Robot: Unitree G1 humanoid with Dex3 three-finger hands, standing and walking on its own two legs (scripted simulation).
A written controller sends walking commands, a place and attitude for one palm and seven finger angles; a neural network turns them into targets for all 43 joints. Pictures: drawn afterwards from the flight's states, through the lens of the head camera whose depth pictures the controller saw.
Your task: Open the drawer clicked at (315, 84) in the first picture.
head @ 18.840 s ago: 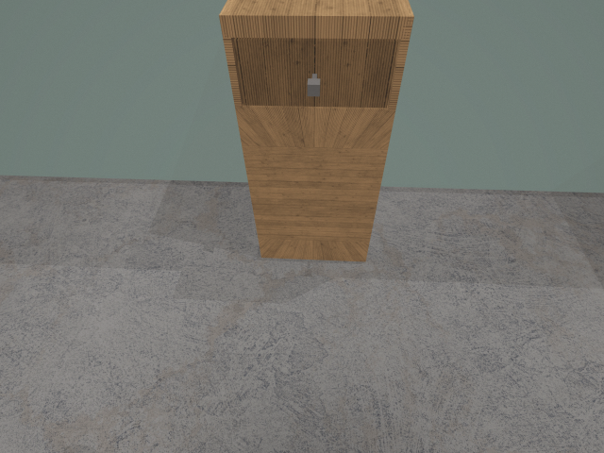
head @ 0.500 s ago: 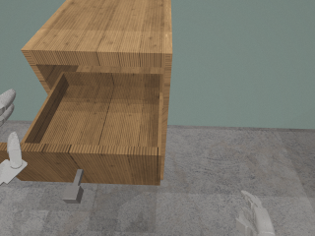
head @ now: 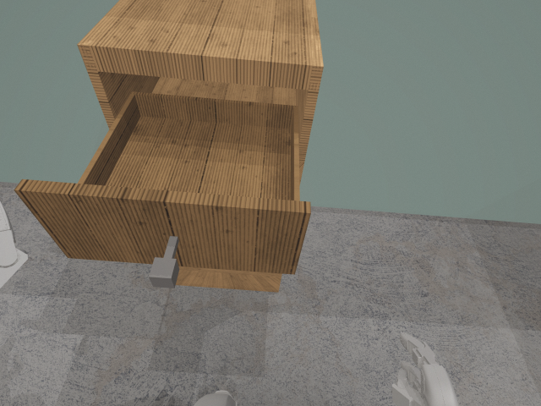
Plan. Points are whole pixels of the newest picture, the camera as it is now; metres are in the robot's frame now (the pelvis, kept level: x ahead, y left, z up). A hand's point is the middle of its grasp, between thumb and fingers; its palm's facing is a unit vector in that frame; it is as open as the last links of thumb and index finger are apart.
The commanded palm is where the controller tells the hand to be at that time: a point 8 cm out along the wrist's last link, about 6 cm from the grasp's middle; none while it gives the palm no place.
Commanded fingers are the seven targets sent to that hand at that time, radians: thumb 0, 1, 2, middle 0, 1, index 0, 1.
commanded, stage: step back with the hand held close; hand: left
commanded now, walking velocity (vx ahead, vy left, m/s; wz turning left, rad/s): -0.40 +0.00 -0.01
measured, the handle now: (167, 261) +0.30 +0.17 +0.05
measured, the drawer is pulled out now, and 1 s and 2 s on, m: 0.30 0.30 0.30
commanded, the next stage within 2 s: stop stepping back and stand still in 0.34 s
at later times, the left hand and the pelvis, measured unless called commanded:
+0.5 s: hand out of the picture +0.10 +0.23 +0.22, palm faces +0.32 -0.82 -0.47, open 7.4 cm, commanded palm +0.03 +0.28 +0.24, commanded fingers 0.00 0.90 0.90 -0.20 -0.30 -0.20 -0.30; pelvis -0.11 +0.00 +0.01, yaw -2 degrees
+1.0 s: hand out of the picture -0.04 +0.22 +0.23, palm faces +0.41 -0.80 -0.42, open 7.4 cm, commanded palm -0.10 +0.27 +0.24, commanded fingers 0.00 0.90 0.90 -0.20 -0.30 -0.20 -0.30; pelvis -0.23 -0.01 +0.01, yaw +0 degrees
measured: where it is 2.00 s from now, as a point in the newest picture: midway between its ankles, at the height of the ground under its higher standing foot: outside the picture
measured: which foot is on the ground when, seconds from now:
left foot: down 0.00-0.20, up 0.22-0.36, down 0.38-0.66, up 0.68-0.84, down 0.86-1.00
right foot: up 0.00-0.14, down 0.16-0.40, up 0.42-0.62, down 0.64-1.00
